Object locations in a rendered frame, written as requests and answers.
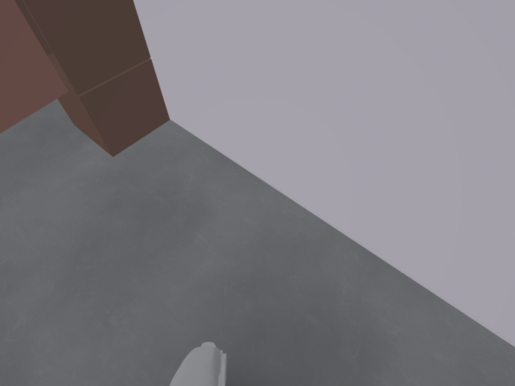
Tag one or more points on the left robot thigh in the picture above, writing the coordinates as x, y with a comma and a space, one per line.
203, 366

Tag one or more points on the cupboard door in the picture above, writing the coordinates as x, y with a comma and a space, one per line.
28, 80

